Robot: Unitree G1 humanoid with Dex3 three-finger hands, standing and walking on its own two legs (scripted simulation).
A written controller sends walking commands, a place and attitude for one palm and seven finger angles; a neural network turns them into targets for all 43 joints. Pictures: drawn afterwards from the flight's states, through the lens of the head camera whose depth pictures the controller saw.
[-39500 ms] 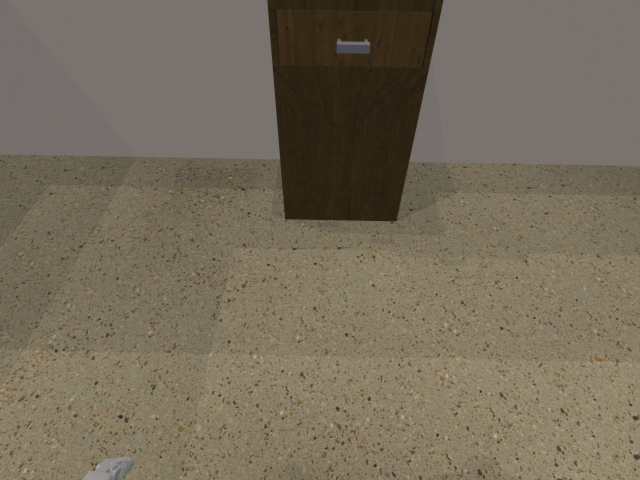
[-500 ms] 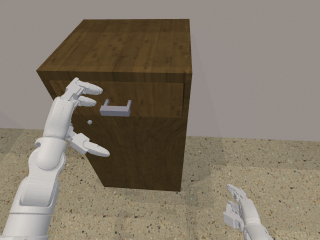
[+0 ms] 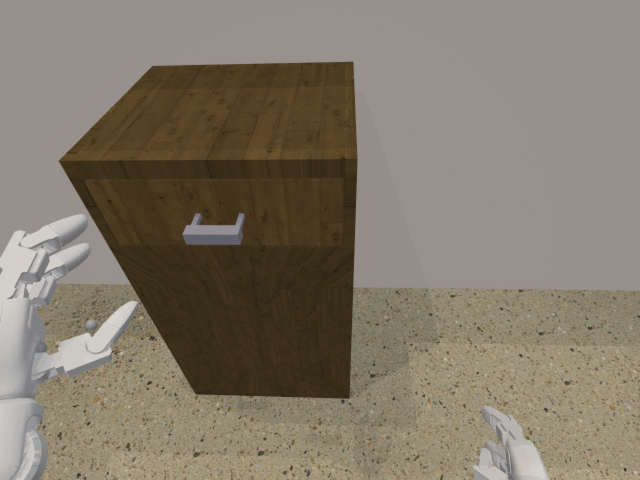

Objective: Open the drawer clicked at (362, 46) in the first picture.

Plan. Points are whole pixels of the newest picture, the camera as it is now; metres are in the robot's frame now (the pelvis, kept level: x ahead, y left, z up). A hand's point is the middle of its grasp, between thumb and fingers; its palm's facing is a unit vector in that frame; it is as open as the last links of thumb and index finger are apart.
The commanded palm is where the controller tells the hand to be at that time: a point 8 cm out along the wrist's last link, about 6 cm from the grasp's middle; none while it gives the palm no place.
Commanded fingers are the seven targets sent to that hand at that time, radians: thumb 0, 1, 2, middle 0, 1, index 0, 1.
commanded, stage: draw the hand back to the body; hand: left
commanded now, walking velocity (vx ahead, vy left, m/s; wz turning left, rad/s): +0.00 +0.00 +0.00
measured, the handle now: (216, 226) +0.53 +0.26 +0.01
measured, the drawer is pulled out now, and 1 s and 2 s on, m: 0.00 0.00 0.00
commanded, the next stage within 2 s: step back with the hand held close in 0.36 s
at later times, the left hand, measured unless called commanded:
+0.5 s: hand (58, 347) +0.17 +0.25 +0.19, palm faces +0.45 -0.81 -0.37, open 7.4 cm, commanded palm +0.12 +0.29 +0.20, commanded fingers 0.00 0.90 0.90 -0.20 -0.30 -0.20 -0.30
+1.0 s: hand (22, 380) +0.14 +0.26 +0.18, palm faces +0.39 -0.79 -0.48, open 7.4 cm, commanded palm +0.08 +0.31 +0.20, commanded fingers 0.00 0.90 0.90 -0.20 -0.30 -0.20 -0.30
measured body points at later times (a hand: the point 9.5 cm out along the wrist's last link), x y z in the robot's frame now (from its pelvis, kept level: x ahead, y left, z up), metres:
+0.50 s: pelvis -0.01 +0.01 +0.00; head -0.03 -0.01 +0.45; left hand +0.14 +0.29 +0.21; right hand +0.19 -0.19 -0.08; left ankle +0.00 +0.13 -0.74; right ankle +0.00 -0.08 -0.74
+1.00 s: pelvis -0.05 +0.03 -0.02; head -0.03 +0.04 +0.43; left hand +0.11 +0.30 +0.21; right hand +0.15 -0.19 -0.08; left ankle +0.00 +0.13 -0.74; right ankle +0.00 -0.09 -0.74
